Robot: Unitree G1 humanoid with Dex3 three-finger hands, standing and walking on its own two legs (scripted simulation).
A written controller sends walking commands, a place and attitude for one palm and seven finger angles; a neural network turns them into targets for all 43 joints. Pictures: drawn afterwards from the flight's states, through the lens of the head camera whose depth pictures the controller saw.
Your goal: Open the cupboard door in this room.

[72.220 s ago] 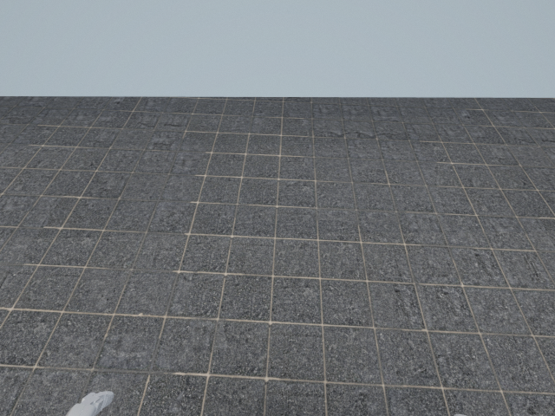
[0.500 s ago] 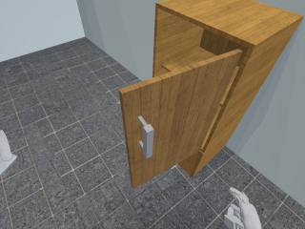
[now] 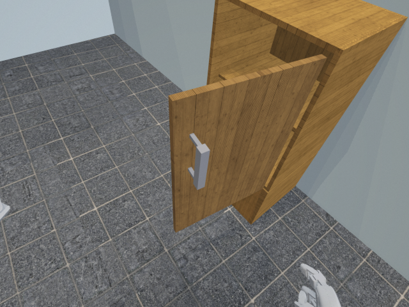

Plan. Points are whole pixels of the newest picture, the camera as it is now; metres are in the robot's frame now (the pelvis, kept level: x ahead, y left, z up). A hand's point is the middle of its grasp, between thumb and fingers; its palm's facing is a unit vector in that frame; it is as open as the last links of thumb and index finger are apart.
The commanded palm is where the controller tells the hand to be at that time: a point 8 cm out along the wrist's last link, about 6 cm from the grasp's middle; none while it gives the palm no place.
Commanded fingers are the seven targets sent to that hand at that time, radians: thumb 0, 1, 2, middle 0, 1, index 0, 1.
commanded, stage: step back with the hand held close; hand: left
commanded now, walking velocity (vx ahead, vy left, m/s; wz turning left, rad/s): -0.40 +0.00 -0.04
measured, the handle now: (196, 162) +0.42 +0.05 +0.02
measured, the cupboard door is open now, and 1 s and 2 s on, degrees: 80 80 80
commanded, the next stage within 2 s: stop stepping back and stand still in 0.12 s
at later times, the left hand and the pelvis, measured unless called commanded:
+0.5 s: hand out of the picture +0.05 +0.24 +0.14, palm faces +0.48 -0.80 -0.37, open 7.4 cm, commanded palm -0.01 +0.26 +0.19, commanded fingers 0.00 0.90 0.90 -0.20 -0.30 -0.20 -0.30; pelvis -0.15 -0.04 +0.01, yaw +0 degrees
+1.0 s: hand out of the picture -0.03 +0.23 +0.16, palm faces +0.47 -0.81 -0.36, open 7.5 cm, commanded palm -0.10 +0.27 +0.19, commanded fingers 0.00 0.90 0.90 -0.20 -0.30 -0.20 -0.30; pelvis -0.22 -0.03 +0.01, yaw +2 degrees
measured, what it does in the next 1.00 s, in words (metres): walks backwards: right foot, then left foot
